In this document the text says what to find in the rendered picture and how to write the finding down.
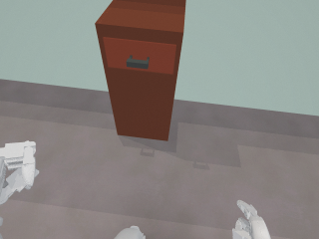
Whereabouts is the right robot hand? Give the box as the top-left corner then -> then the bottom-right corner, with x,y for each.
232,200 -> 271,239

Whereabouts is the cabinet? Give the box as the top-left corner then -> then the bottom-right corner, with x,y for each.
95,0 -> 186,141

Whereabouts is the left robot hand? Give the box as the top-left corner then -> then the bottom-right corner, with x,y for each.
0,140 -> 39,205

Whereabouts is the left robot thigh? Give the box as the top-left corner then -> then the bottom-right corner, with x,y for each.
115,228 -> 146,239

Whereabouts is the handle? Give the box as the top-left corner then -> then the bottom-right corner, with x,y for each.
126,55 -> 150,69

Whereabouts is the drawer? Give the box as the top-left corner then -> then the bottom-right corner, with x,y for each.
103,37 -> 176,74

